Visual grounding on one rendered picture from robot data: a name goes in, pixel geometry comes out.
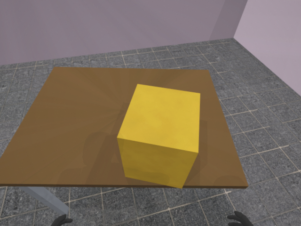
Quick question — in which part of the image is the carton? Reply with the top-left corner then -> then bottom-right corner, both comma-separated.
117,84 -> 200,189

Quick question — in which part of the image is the left robot hand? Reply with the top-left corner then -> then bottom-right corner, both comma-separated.
51,214 -> 73,226

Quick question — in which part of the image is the table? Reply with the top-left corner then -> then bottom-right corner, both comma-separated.
0,67 -> 248,215

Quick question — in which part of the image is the right robot hand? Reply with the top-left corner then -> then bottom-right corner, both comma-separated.
227,211 -> 253,226

